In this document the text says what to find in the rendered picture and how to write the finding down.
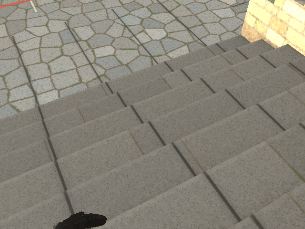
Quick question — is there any robot left hand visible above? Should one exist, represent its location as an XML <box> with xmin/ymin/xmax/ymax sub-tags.
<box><xmin>53</xmin><ymin>211</ymin><xmax>107</xmax><ymax>229</ymax></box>

